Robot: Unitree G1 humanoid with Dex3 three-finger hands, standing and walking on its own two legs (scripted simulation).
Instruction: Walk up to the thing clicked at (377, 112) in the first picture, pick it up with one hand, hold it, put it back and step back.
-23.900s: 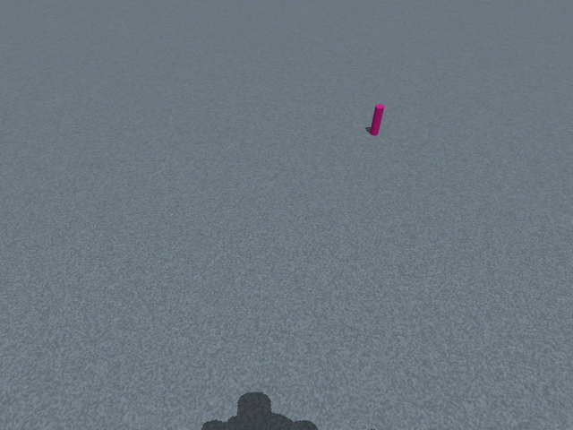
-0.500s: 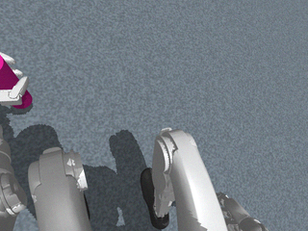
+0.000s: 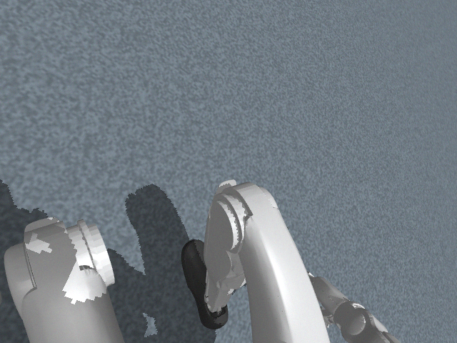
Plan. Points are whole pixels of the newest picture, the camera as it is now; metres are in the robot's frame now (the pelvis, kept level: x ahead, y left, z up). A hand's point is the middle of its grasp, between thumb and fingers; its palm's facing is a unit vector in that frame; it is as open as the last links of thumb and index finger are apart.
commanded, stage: lower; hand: left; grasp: from the side
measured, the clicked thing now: out of the picture +0.47 +0.29 -0.16
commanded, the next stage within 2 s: loosen in 0.62 s
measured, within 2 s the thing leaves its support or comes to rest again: rests again in 0.96 s
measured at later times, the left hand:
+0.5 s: hand out of the picture +0.48 +0.28 -0.16, palm faces +0.23 -0.97 -0.02, open 7.3 cm
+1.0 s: hand out of the picture +0.48 +0.28 -0.16, palm faces +0.24 -0.97 -0.01, open 7.8 cm
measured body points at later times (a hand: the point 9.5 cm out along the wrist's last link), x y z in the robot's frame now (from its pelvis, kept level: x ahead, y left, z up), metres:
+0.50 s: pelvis +0.00 +0.01 +0.00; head +0.25 +0.18 +0.32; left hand +0.46 +0.34 -0.16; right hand +0.13 -0.24 -0.05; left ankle +0.08 +0.13 -0.26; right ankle +0.12 -0.12 -0.26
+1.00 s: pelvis -0.01 +0.01 +0.00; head +0.24 +0.19 +0.32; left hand +0.46 +0.33 -0.16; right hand +0.14 -0.24 -0.04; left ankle +0.08 +0.13 -0.26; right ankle +0.12 -0.12 -0.26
